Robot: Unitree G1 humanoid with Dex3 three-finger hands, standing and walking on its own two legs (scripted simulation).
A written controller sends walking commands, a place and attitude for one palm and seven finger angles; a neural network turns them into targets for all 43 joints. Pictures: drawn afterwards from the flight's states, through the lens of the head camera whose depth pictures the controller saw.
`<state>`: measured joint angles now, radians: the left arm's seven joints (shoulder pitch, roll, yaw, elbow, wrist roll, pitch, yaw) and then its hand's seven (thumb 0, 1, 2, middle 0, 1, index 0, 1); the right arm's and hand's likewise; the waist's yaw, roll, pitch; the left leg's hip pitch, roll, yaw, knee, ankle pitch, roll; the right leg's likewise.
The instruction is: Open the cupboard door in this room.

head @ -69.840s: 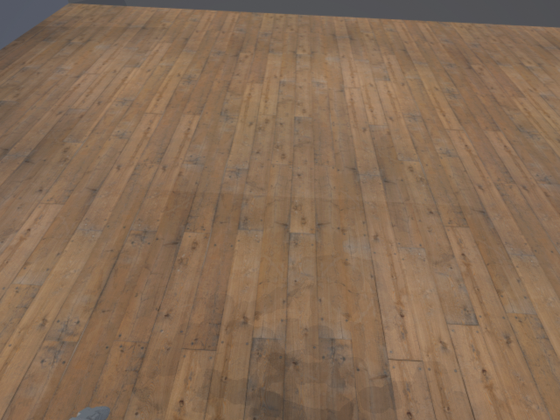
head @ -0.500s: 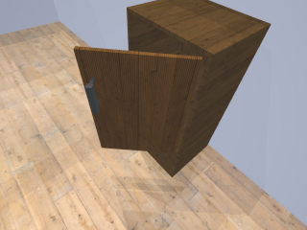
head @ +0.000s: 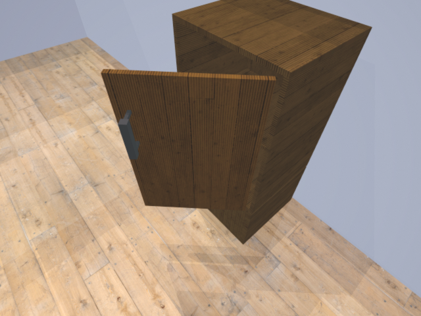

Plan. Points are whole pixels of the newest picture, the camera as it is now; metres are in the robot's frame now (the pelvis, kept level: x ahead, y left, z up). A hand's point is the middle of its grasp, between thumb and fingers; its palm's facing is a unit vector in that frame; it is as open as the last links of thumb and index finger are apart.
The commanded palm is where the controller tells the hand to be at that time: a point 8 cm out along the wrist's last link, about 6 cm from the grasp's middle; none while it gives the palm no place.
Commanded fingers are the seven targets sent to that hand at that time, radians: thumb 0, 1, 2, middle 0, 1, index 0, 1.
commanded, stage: look again from close up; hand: left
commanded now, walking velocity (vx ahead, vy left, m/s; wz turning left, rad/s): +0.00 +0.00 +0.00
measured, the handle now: (131, 135) +0.55 +0.25 -0.01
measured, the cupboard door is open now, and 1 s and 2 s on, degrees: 46 46 46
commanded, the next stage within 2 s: shuffle to correct the standing spot in 0.30 s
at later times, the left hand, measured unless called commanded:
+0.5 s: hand out of the picture -0.05 +0.18 -0.17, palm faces +0.03 -0.98 -0.18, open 7.4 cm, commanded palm none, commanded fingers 0.00 0.90 0.90 -0.20 -0.30 -0.20 -0.30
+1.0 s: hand out of the picture +0.04 +0.21 -0.17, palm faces +0.02 -0.98 -0.21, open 7.3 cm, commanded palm none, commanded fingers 0.00 0.90 0.90 -0.20 -0.30 -0.20 -0.30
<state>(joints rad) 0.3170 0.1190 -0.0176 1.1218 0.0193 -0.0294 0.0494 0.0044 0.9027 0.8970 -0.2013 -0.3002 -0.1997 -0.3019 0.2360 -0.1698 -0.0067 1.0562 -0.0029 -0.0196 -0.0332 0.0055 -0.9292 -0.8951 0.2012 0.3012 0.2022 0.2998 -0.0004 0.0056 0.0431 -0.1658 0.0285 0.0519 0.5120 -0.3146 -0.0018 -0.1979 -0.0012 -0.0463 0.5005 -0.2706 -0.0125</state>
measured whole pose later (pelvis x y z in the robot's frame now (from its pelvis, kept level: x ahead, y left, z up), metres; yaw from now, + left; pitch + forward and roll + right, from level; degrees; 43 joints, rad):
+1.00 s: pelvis +0.01 +0.04 +0.00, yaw -1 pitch -2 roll +0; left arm 0.26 0.16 0.02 1.06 0.01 0.00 0.04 0.02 0.93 0.90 -0.20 -0.30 -0.20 -0.30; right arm 0.33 -0.09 0.01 1.09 0.00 -0.03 -0.05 0.00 -0.91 -0.90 0.20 0.30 0.20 0.30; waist -0.01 -0.01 0.05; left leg -0.12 -0.04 0.10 0.46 -0.32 0.05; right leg -0.23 -0.03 -0.05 0.52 -0.26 0.00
